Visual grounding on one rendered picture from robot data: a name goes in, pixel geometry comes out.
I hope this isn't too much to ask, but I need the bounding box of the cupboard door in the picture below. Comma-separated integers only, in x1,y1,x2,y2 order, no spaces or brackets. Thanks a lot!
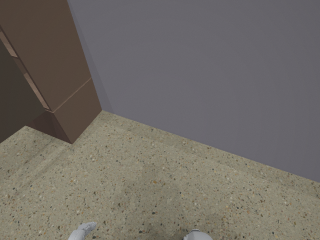
0,39,46,143

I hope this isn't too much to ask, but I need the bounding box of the robot right shin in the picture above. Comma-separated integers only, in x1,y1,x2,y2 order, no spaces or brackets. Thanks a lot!
190,229,200,233

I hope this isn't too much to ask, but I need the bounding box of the robot left hand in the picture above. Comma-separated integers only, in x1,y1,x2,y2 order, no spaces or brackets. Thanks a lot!
68,221,97,240

